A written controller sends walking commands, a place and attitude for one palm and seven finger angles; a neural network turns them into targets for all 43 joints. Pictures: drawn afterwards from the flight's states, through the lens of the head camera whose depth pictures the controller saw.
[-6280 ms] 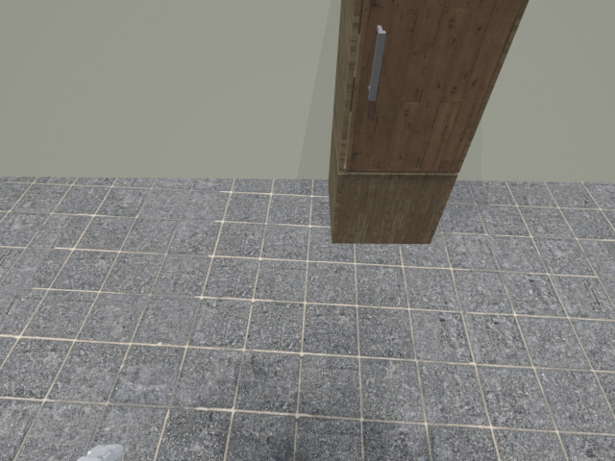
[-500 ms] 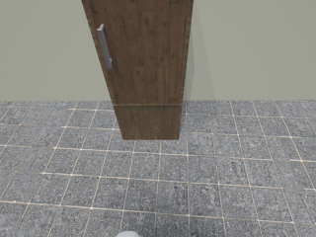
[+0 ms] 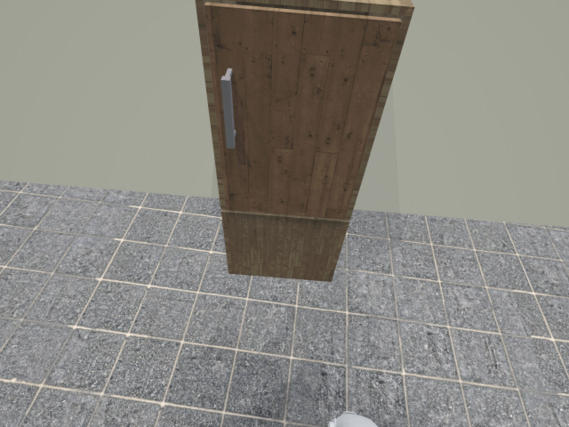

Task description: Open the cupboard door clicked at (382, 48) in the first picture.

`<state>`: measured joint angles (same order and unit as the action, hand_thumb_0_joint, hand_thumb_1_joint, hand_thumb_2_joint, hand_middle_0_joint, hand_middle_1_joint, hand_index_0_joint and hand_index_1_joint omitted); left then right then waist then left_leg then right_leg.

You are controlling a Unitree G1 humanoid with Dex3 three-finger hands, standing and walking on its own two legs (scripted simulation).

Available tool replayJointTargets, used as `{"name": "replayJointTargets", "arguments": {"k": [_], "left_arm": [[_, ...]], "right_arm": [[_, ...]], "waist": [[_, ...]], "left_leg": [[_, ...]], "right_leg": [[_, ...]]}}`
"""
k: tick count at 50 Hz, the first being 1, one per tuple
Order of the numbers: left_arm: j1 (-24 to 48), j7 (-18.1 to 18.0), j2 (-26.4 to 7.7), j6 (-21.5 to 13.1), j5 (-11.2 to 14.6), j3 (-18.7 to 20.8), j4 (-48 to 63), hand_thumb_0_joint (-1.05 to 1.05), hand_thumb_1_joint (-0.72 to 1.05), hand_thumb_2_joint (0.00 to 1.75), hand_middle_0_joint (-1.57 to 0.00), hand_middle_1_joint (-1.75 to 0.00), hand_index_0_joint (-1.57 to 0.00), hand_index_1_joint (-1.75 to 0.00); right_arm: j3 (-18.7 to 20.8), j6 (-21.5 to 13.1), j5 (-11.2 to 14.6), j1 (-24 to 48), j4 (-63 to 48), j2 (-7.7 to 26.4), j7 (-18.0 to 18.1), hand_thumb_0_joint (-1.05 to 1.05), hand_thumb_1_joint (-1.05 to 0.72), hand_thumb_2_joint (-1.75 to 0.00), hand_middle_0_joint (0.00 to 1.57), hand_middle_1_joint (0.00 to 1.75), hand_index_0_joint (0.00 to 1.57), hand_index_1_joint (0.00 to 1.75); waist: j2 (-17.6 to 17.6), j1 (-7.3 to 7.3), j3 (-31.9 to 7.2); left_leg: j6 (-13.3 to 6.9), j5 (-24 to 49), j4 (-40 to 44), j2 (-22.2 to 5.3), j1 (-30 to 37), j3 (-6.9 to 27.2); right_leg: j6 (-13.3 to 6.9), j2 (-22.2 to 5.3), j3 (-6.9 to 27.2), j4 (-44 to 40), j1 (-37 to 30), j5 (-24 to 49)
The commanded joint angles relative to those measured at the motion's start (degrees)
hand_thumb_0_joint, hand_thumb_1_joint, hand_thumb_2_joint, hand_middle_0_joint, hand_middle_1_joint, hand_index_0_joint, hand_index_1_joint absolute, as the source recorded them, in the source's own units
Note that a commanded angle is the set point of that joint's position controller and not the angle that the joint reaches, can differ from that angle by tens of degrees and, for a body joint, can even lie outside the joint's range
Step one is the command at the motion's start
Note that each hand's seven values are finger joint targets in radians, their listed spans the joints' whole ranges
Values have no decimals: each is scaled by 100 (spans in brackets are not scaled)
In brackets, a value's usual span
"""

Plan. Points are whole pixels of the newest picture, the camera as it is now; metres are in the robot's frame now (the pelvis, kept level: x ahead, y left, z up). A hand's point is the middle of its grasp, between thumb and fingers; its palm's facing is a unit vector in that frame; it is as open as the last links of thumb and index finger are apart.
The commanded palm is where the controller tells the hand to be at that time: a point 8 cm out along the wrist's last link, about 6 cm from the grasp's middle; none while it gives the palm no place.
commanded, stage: take the last steps up to it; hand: left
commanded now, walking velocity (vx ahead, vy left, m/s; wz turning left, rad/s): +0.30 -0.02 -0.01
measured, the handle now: (230, 110) +0.76 +0.16 +0.03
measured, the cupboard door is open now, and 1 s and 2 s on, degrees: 0 0 0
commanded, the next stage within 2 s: come to a stop and stand still in 0.46 s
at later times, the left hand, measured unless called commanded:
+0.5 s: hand (197, 403) +0.19 +0.15 -0.17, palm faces +0.09 -0.97 -0.22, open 7.2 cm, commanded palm none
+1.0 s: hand (199, 370) +0.25 +0.16 -0.18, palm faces +0.07 -0.96 -0.26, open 7.4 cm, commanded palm none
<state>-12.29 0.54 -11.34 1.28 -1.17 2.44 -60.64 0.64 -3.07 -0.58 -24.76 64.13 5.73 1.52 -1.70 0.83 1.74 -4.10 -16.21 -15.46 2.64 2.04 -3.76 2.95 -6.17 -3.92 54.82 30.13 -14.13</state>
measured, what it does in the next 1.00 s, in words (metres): walks ahead: right foot, then left foot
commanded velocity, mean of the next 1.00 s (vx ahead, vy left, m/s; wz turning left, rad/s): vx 0.04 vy -0.02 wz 0.01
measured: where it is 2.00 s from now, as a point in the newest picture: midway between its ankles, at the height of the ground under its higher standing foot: outside the picture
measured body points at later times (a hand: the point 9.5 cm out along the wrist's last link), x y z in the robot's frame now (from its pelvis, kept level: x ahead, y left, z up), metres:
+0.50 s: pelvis +0.17 -0.04 +0.00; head +0.17 -0.05 +0.45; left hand +0.19 +0.20 -0.15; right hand +0.21 -0.28 -0.16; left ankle +0.22 +0.10 -0.70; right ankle +0.17 -0.14 -0.74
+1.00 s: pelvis +0.21 -0.04 -0.01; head +0.23 -0.05 +0.44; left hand +0.24 +0.21 -0.16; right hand +0.30 -0.28 -0.16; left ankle +0.27 +0.10 -0.74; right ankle +0.21 -0.17 -0.72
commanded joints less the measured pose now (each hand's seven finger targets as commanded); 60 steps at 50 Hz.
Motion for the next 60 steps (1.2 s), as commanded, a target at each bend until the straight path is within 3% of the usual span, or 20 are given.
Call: {"name": "replayJointTargets", "arguments": {"k": [1, 6, 9, 10, 11, 14, 17, 19, 26, 29, 30, 33, 37, 44, 48, 50, 52, 54, 57, 60], "left_arm": [[932, 37, -167, -208, 1, 40, 647, 0, 90, 90, -20, -30, -20, -30], [1138, 45, -65, -310, 12, 47, 784, 0, 90, 90, -20, -30, -20, -30], [-750, -13, -381, -438, -16, 177, 224, 0, 90, 90, -20, -30, -20, -30], [-1585, -89, -930, -518, -57, 322, -10, 0, 90, 90, -20, -30, -20, -30], [-1986, -131, -1326, -510, 22, 389, -87, 0, 90, 90, -20, -30, -20, -30], [-548, -168, -679, -449, 58, 243, 267, 0, 90, 90, -20, -30, -20, -30], [-163, -199, -226, -514, -1, 92, 317, 0, 90, 90, -20, -30, -20, -30], [-218, -189, -173, -538, -24, 118, 344, 0, 90, 90, -20, -30, -20, -30], [-662, -118, -616, -525, -36, 146, 76, 0, 90, 90, -20, -30, -20, -30], [-653, -151, -519, -431, 9, 111, 6, 0, 90, 90, -20, -30, -20, -30], [-757, -182, -309, -385, 28, 34, -35, 0, 90, 90, -20, -30, -20, -30], [-1259, -284, -9, -221, 95, -126, -198, 0, 90, 90, -20, -30, -20, -30], [-1000, -289, -296, -43, 45, -43, -125, 0, 90, 90, -20, -30, -20, -30], [-745, -222, -189, 157, 10, 193, 396, 0, 90, 90, -20, -30, -20, -30], [-1021, -193, -47, 77, 7, 140, 417, 0, 90, 90, -20, -30, -20, -30], [-1375, -217, -173, -50, -36, 114, 222, 0, 90, 90, -20, -30, -20, -30], [-713, -237, -990, -153, -73, 118, 467, 0, 90, 90, -20, -30, -20, -30], [-246, -247, -1151, -156, -61, 187, 618, 0, 90, 90, -20, -30, -20, -30], [100, -244, -912, -166, -45, 163, 659, 0, 90, 90, -20, -30, -20, -30], [-281, -241, -879, -196, -24, 188, 565, 0, 90, 90, -20, -30, -20, -30]], "right_arm": [[205, -104, -59, -716, 56, 874, 93, 0, -90, -90, 20, 30, 20, 30], [216, -92, -108, -784, 199, 915, 100, 0, -90, -90, 20, 30, 20, 30], [248, -113, -7, -508, 160, 1020, 72, 0, -90, -90, 20, 30, 20, 30], [227, -148, 52, -610, 33, 784, 11, 0, -90, -90, 20, 30, 20, 30], [219, -132, 74, -705, -149, 649, 14, 0, -90, -90, 20, 30, 20, 30], [283, 37, -29, 184, -348, 556, -77, 0, -90, -90, 20, 30, 20, 30], [254, 225, -100, -219, -222, 305, -131, 0, -90, -90, 20, 30, 20, 30], [245, 281, -108, -182, -311, 261, -148, 0, -90, -90, 20, 30, 20, 30], [217, 131, -69, 910, -738, 468, -255, 0, -90, -90, 20, 30, 20, 30], [172, 66, -68, 850, -642, 574, -204, 0, -90, -90, 20, 30, 20, 30], [166, 16, -63, 638, -503, 716, -154, 0, -90, -90, 20, 30, 20, 30], [163, 62, -22, 708, -420, 1248, 21, 0, -90, -90, 20, 30, 20, 30], [270, 202, 3, 1031, -441, 1318, 180, 0, -90, -90, 20, 30, 20, 30], [493, 363, -64, 1557, -782, 1364, 132, 0, -90, -90, 20, 30, 20, 30], [491, 390, -100, 1922, -915, 1326, 17, 0, -90, -90, 20, 30, 20, 30], [433, 427, -47, 1817, -887, 1090, -50, 0, -90, -90, 20, 30, 20, 30], [289, 513, 25, 1688, -1024, 531, -149, 0, -90, -90, 20, 30, 20, 30], [344, 596, -33, 1803, -1006, 833, -181, 0, -90, -90, 20, 30, 20, 30], [357, 536, -66, 1105, -664, 947, -208, 0, -90, -90, 20, 30, 20, 30], [330, 483, -61, 967, -677, 933, -187, 0, -90, -90, 20, 30, 20, 30]], "waist": [[706, 244, 799], [718, 221, 735], [440, -639, -246], [-518, -884, -889], [-1040, -753, -1255], [-119, -379, 265], [-228, 126, 339], [-403, 173, 266], [-524, -152, 151], [-391, -13, 199], [79, 32, -7], [1477, -95, -582], [1084, -13, -338], [962, -87, -663], [1387, -262, -549], [692, -413, -471], [-1146, -232, 172], [-1312, -288, 590], [-697, -47, 507], [-593, -227, 119]], "left_leg": [[-618, 2344, 445, -1790, 52, 1092], [-511, 3445, -109, -1741, -63, 882], [-124, 4067, -2088, -1299, -917, 405], [140, 2250, -3672, -768, -2307, -3], [281, -1599, -5574, -106, -3246, -13], [194, -615, -6068, -893, -3546, 569], [387, -178, -5100, -1011, -2893, 360], [492, -65, -4383, -1033, -2688, 165], [546, 142, -2414, -831, -2456, -148], [564, 755, -1312, -637, -1386, -276], [536, 1726, -903, -852, -718, 3], [-296, 4897, -580, -2321, -451, 1198], [-605, 6164, -681, -2406, -332, 986], [-611, 3757, -571, -2320, -997, 563], [-358, 1187, -393, -2006, -1882, 569], [57, -435, -884, -1421, -2463, 332], [588, -1303, -2295, -606, -2672, 12], [484, -1008, -3090, -610, -2590, 433], [495, -386, -3562, -564, -2620, 393], [598, -341, -3433, -493, -2778, 330]], "right_leg": [[-83, -43, -30, -591, 884, -1], [-361, 272, -287, -1663, -28, -232], [-595, 431, -271, -2557, -2768, 669], [-1098, -873, 1242, -2685, -4307, 1015], [-1773, -2266, 3223, -3444, -4623, 1927], [-1513, -1744, 2327, -4377, -1990, -1002], [-1156, -1159, 894, -4579, -977, -278], [-1161, -989, 507, -4567, -851, 131], [-1172, -995, 488, -4158, -1722, 711], [-885, -684, 257, -3543, -1427, 937], [-655, -372, 83, -2914, -1295, 1175], [-57, 186, -181, -1848, -1409, -1356], [-78, 115, 225, -726, -836, -1623], [-71, 278, 364, 326, -605, -1369], [-174, 285, 33, -1230, -1581, -875], [-135, 305, -45, -2726, -2401, -53], [-825, -1425, 2257, -4652, -1091, -1875], [-1012, -1442, 2699, -5058, -267, -2898], [-917, -1076, 1694, -4556, -795, -1395], [-999, -1053, 1360, -4171, -1761, -123]]}}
